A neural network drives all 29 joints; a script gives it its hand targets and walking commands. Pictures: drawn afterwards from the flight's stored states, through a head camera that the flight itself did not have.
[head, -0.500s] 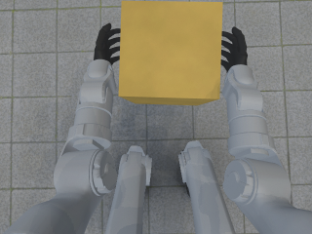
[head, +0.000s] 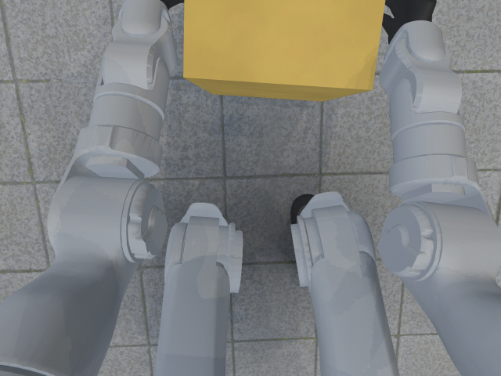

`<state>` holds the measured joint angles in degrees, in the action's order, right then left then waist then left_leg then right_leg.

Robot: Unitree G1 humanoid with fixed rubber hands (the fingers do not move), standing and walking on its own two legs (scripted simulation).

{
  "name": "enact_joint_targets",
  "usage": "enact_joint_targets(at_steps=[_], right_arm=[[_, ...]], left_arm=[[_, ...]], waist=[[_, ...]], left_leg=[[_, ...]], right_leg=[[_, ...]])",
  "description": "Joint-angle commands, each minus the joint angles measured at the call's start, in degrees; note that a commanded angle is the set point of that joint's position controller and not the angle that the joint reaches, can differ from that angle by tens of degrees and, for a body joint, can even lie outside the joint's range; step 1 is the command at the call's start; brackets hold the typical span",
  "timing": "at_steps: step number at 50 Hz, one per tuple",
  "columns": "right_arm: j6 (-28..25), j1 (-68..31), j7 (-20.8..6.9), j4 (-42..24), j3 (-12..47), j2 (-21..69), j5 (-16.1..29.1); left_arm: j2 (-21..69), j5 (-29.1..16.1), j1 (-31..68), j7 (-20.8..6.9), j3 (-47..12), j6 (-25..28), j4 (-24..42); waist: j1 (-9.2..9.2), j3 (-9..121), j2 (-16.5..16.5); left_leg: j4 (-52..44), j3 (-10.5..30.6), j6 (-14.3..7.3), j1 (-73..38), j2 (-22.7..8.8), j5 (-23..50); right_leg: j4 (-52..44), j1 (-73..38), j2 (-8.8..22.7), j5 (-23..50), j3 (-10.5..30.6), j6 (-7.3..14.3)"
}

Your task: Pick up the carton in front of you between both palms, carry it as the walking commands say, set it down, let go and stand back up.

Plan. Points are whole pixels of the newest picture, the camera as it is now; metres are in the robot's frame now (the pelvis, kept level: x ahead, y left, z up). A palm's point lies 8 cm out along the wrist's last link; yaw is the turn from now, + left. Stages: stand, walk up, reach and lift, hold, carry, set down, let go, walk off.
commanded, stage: set down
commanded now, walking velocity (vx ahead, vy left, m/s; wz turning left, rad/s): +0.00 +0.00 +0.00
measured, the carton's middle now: (276, 20) +0.55 -0.05 -0.25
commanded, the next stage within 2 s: none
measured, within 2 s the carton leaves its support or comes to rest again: rests again in 0.38 s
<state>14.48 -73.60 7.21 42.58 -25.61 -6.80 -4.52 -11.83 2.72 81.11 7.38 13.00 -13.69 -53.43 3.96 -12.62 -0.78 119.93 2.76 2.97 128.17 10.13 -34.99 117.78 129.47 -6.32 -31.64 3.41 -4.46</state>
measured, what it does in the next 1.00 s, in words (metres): stands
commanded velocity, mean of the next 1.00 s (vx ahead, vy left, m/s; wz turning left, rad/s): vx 0.00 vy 0.00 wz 0.00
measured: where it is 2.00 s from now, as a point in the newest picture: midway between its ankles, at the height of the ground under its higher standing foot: (259, 262)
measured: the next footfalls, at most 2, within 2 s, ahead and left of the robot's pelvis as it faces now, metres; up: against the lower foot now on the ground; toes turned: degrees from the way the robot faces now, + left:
none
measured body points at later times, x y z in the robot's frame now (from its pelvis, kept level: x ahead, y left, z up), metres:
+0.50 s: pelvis +0.00 +0.00 -0.02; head +0.36 -0.01 +0.24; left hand +0.56 +0.11 -0.20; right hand +0.52 -0.20 -0.20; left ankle +0.09 +0.11 -0.37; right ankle +0.11 -0.13 -0.37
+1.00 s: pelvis -0.01 +0.00 -0.03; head +0.36 +0.00 +0.22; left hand +0.57 +0.11 -0.20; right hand +0.52 -0.20 -0.20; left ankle +0.09 +0.11 -0.37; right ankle +0.11 -0.12 -0.37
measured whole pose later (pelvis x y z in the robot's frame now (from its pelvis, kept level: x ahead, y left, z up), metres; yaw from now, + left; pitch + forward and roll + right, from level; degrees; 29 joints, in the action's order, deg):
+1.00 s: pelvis -0.01 +0.00 -0.03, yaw -1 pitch +35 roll -2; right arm 10.8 -79.3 -1.6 54.0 -30.0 -10.5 -8.8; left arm -14.2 7.8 87.1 0.2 17.7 -9.8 -63.2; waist 3.8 -21.5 -0.7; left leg 127.9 1.2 0.7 126.5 7.5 -36.4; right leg 124.9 127.1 -4.3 -33.1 1.4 -3.7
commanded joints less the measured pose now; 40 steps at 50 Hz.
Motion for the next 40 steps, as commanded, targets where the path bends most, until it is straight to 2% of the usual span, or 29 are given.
enact_joint_targets(at_steps=[1, 6, 14, 22, 29, 40], right_arm=[[-1.98, -41.04, -16.23, -5.75, 29.52, 48.56, 9.06], [-2.74, -37.48, -16.31, -3.69, 30.41, 49.45, 10.0], [-3.35, -35.62, -16.9, 0.76, 25.6, 47.2, 6.81], [-4.5, -38.25, -16.51, 2.19, 23.28, 43.09, 6.03], [-4.36, -37.55, -16.81, 5.68, 20.49, 40.35, 3.98], [-3.44, -33.05, -17.64, 10.68, 13.58, 34.81, 0.11]], left_arm=[[53.91, -8.06, 35.34, -13.35, -23.41, 2.7, 8.52], [55.36, -9.31, 32.34, -13.04, -24.19, 3.69, 7.58], [52.71, -6.1, 29.36, -13.62, -18.63, 4.4, 1.48], [48.25, -6.14, 32.69, -13.78, -17.37, 5.39, -0.35], [44.97, -3.25, 29.83, -14.86, -13.14, 4.72, -5.77], [38.5, 0.92, 26.04, -16.1, -8.15, 3.35, -10.41]], waist=[[2.73, 78.16, -4.61], [2.56, 75.81, -4.28], [2.23, 62.54, -3.23], [2.67, 56.21, -3.44], [1.55, 47.13, -2.39], [0.47, 36.64, -2.9]], left_leg=[[-7.69, -5.84, -1.32, -36.26, -0.41, 25.08], [-5.58, -5.1, -1.65, -35.81, -0.33, 29.97], [-5.26, -4.91, -2.23, -26.62, -0.4, 22.66], [-4.47, -4.19, -2.84, -24.31, -0.67, 18.94], [-4.39, -3.84, -3.67, -20.56, -0.87, 13.94], [-4.77, -2.8, -4.22, -17.45, -1.49, 9.44]], right_leg=[[-4.35, -38.52, -0.75, 25.58, -8.91, 1.59], [-2.11, -38.38, -1.0, 30.47, -8.44, 1.69], [-1.73, -32.0, -1.14, 24.13, -7.99, 1.91], [-0.93, -29.45, -0.65, 20.41, -7.35, 2.59], [-1.0, -26.66, -0.4, 15.33, -6.84, 2.92], [-0.94, -21.89, -0.16, 9.74, -5.97, 3.64]])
